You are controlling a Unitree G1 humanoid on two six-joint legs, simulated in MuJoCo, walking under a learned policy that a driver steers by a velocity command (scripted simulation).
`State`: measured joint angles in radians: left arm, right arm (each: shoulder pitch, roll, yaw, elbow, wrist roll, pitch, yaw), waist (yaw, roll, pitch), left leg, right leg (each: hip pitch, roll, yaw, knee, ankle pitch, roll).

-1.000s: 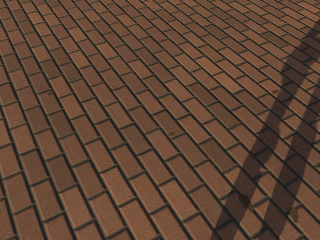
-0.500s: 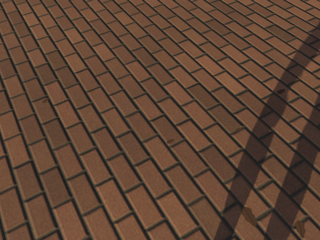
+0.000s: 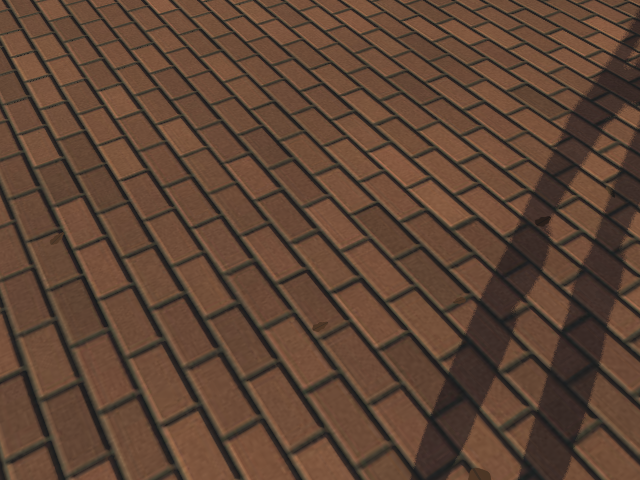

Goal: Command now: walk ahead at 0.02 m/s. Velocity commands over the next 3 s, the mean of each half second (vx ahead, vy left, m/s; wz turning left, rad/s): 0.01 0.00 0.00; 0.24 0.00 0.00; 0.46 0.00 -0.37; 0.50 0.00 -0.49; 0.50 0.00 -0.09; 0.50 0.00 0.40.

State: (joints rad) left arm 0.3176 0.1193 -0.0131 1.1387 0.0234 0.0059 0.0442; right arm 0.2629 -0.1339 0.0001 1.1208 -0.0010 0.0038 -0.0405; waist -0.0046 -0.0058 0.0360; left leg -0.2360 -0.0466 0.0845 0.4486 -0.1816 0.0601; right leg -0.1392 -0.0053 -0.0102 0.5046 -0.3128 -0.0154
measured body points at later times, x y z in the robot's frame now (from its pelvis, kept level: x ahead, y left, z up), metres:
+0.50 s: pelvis +0.03 -0.03 +0.01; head +0.03 -0.03 +0.46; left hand -0.02 +0.17 -0.15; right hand +0.00 -0.23 -0.16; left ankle +0.04 +0.08 -0.74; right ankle -0.03 -0.11 -0.74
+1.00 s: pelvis +0.15 +0.03 -0.02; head +0.17 +0.05 +0.43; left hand +0.03 +0.25 -0.17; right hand +0.25 -0.22 -0.15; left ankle +0.20 +0.11 -0.74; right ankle -0.02 -0.10 -0.69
